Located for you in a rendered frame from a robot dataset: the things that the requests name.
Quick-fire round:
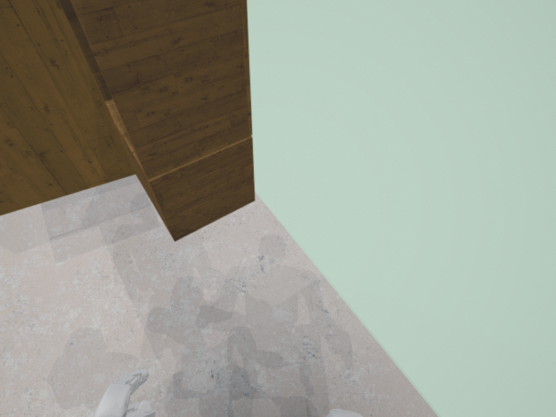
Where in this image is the robot left hand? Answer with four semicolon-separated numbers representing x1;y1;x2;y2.
93;369;156;417

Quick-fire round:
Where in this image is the cupboard door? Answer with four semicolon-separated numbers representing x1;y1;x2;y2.
0;0;137;215

